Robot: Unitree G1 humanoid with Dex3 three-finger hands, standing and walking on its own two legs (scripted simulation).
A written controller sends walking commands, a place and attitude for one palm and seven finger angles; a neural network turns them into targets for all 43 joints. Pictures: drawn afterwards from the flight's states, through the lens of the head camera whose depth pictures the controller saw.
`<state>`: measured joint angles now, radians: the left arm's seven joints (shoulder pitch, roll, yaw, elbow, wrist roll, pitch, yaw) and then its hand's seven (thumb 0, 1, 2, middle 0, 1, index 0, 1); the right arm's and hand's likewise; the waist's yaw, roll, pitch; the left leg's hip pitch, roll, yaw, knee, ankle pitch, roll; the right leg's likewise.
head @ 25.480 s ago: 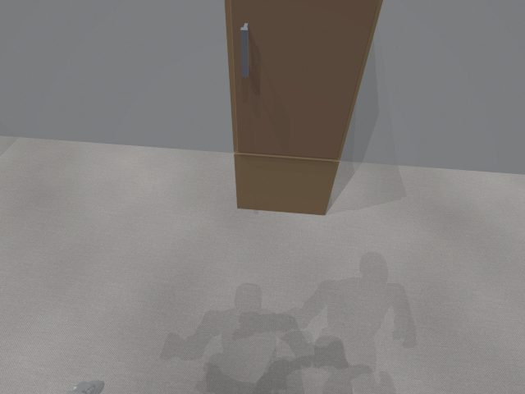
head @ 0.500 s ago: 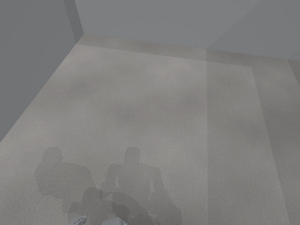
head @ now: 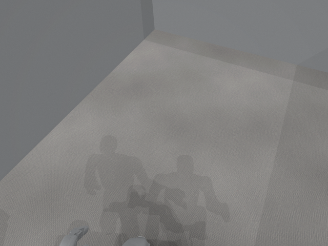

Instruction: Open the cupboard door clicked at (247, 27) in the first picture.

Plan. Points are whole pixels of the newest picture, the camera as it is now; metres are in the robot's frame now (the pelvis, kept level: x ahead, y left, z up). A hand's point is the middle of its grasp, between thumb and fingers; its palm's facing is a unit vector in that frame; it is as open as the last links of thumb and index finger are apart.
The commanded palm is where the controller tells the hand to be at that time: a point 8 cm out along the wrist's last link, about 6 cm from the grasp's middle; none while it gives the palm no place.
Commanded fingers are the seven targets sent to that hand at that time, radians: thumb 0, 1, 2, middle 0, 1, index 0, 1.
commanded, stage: turn to face it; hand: left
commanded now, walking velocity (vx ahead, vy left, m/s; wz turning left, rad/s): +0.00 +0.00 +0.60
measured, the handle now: out of the picture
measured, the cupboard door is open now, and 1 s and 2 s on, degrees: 41 41 41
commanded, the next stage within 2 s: none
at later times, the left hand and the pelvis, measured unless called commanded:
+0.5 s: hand out of the picture +0.01 +0.21 -0.17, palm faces +0.37 -0.89 -0.26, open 7.4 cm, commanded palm none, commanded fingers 0.00 0.90 0.90 -0.20 -0.30 -0.20 -0.30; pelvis +0.03 -0.01 +0.00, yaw +19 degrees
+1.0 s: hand out of the picture +0.01 +0.15 -0.15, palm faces +0.60 -0.77 -0.23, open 7.4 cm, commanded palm none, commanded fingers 0.00 0.90 0.90 -0.20 -0.30 -0.20 -0.30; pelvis +0.07 -0.05 +0.01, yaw +38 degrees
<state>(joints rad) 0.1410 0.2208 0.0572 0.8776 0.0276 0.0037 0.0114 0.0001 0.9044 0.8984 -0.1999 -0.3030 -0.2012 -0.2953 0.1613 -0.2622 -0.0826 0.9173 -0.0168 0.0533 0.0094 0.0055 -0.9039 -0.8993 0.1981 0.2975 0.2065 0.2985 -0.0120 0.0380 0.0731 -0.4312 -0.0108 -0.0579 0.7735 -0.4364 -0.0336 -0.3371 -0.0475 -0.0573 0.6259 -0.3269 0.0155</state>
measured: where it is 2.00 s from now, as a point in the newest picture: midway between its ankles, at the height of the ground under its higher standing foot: outside the picture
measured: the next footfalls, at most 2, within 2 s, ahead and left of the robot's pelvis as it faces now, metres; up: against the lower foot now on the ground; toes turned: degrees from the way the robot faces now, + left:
left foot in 0.36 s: +0.04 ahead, +0.11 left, +0.00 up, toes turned +21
right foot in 0.70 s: +0.15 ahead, -0.14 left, +0.00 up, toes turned +23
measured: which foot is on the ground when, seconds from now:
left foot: up 0.00-0.34, down 0.36-0.68, up 0.70-1.00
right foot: down 0.00-0.36, up 0.38-0.68, down 0.70-1.00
